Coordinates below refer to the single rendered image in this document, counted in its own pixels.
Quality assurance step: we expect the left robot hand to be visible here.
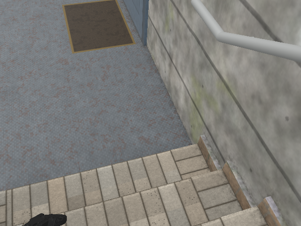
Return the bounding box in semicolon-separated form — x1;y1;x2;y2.
22;213;67;226

